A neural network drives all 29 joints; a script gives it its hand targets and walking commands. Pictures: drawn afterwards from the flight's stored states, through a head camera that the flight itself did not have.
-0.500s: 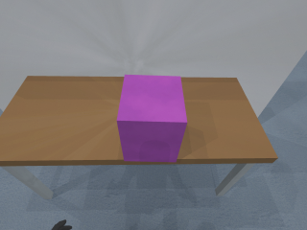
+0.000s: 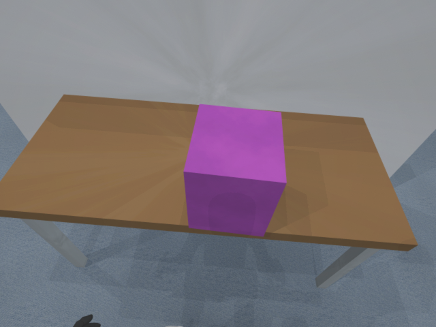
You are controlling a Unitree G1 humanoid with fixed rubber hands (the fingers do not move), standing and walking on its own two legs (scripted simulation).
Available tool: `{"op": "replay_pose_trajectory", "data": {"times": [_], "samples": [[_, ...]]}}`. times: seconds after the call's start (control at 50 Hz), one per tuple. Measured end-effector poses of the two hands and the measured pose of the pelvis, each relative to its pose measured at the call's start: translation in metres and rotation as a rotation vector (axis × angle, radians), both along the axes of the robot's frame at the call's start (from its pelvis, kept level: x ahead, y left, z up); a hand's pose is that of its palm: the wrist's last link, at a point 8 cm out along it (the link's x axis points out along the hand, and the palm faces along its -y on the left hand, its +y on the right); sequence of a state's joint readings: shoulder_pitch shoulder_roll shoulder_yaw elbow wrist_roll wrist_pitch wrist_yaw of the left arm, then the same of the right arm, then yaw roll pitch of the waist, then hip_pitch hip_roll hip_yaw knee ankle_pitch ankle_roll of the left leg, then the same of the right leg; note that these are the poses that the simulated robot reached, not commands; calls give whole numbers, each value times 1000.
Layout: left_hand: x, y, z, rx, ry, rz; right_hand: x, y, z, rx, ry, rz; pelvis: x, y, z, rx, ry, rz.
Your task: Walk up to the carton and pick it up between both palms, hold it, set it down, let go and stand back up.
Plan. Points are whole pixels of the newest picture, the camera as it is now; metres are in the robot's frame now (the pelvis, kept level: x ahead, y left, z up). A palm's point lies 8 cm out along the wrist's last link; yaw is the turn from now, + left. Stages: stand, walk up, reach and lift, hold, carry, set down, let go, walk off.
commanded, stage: walk up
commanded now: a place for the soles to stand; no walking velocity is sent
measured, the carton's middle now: (232, 172) +0.47 -0.04 -0.06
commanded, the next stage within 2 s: reach and lift in 0.76 s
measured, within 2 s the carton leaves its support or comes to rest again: neither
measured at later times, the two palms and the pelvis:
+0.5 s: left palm out of the picture +0.07 +0.28 -0.12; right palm out of the picture +0.09 -0.27 -0.12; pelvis +0.01 +0.00 +0.00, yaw +2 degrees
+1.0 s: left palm (86, 296) +0.19 +0.25 -0.10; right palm (353, 302) +0.19 -0.27 -0.09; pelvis +0.00 -0.02 -0.02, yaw +1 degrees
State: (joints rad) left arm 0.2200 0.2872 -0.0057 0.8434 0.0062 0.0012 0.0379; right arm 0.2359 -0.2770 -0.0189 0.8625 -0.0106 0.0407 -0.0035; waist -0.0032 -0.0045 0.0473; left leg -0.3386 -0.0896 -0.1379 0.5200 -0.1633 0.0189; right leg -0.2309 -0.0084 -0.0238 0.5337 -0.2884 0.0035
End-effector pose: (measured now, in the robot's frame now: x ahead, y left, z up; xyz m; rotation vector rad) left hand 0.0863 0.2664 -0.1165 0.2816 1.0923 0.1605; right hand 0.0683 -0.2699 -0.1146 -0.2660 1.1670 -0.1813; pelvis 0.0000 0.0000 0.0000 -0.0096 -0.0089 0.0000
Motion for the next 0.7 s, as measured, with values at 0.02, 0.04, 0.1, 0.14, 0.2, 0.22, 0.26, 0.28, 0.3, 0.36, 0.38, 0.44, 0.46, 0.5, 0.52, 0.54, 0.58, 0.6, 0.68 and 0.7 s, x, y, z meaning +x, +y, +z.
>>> {"op": "replay_pose_trajectory", "data": {"times": [0.02, 0.04, 0.1, 0.14, 0.2, 0.22, 0.26, 0.28, 0.3, 0.36, 0.38, 0.44, 0.46, 0.5, 0.52, 0.54, 0.58, 0.6, 0.68, 0.7], "samples": [[-3, -1, 0, 2, 7, 5, 5, 0, 0, 3, -13, 6, 1, 0, 0, -2, -1, 3], [-5, -1, 0, 3, 14, 10, 10, 1, 0, 6, -25, 12, 1, -1, 0, -4, -3, 6], [-9, 3, 1, 10, 28, 19, 19, 3, -1, 10, -50, 25, 3, 1, -1, -9, -9, 11], [-7, 8, 2, 14, 28, 21, 20, 4, -1, 10, -53, 26, 5, 2, -1, -10, -13, 13], [-2, 14, 2, 15, 19, 23, 17, 6, -1, 7, -42, 20, 6, 5, -1, -9, -14, 14], [1, 16, 2, 14, 14, 24, 15, 7, -1, 5, -35, 16, 6, 6, -1, -6, -13, 14], [3, 17, 2, 13, 8, 28, 11, 6, 0, 1, -18, 8, 6, 5, 0, -1, -10, 14], [4, 16, 2, 12, 6, 30, 10, 6, 0, 0, -10, 6, 5, 5, 0, 0, -8, 16], [3, 15, 2, 11, 5, 31, 10, 5, 1, -2, -2, 7, 5, 4, 1, 2, -5, 18], [-4, 9, 2, 9, 12, 39, 12, 2, 0, -3, 9, 22, 5, 1, 1, 5, -2, 24], [-7, 8, 2, 10, 18, 42, 14, 2, 0, -2, 6, 27, 4, 0, 2, 3, -2, 27], [-16, 7, 1, 13, 41, 51, 20, 0, -1, -1, -10, 41, 5, -1, 1, -5, -5, 34], [-18, 8, 1, 16, 47, 53, 22, 0, -1, -2, -15, 44, 5, 0, 1, -7, -7, 36], [-19, 11, 1, 20, 54, 57, 23, 0, -2, -3, -21, 46, 6, 1, 0, -10, -12, 37], [-19, 13, 1, 22, 54, 57, 23, 1, -2, -4, -22, 45, 7, 2, 0, -11, -14, 38], [-18, 15, 1, 22, 53, 58, 23, 2, -2, -5, -21, 43, 7, 3, 0, -11, -15, 38], [-13, 19, 0, 22, 48, 58, 20, 3, -1, -7, -15, 37, 8, 5, 0, -9, -16, 37], [-11, 21, 0, 21, 44, 58, 19, 4, -1, -9, -10, 34, 8, 6, 0, -7, -15, 37], [-7, 20, 1, 16, 31, 62, 13, 4, 1, -12, 18, 23, 8, 5, 2, 2, -6, 38], [-8, 18, 1, 15, 31, 63, 14, 4, 1, -13, 24, 27, 7, 4, 2, 4, -4, 40]]}}
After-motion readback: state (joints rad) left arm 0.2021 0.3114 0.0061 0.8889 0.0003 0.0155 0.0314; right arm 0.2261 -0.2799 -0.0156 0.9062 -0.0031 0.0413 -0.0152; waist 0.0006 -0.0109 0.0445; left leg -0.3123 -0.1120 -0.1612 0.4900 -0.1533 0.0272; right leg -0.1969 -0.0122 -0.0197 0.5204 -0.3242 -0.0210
